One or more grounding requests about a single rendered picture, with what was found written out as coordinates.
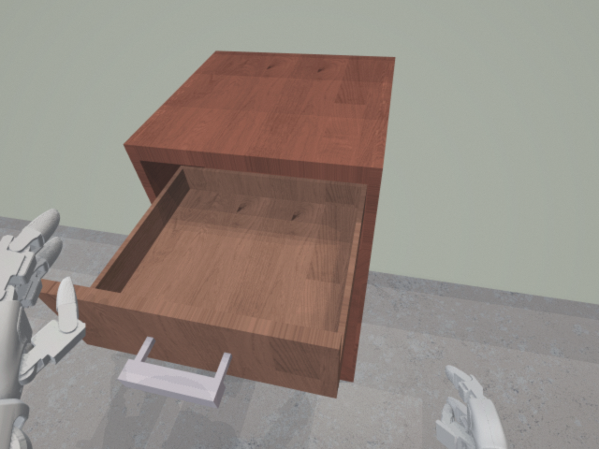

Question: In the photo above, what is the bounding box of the cabinet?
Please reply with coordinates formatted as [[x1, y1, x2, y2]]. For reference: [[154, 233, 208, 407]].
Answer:
[[124, 51, 395, 383]]

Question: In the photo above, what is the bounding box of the handle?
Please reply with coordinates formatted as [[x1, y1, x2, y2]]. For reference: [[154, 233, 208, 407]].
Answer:
[[118, 337, 232, 409]]

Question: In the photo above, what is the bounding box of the left robot hand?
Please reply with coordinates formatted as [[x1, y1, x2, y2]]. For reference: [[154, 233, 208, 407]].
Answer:
[[0, 209, 86, 399]]

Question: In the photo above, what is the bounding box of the right robot hand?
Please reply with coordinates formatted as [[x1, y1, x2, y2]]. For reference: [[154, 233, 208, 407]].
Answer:
[[436, 365, 509, 449]]

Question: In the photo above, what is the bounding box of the drawer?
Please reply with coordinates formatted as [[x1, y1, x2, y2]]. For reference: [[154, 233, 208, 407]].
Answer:
[[39, 166, 367, 398]]

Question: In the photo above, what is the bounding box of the robot left forearm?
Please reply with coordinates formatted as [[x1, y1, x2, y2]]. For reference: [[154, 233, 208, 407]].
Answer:
[[0, 398, 33, 449]]

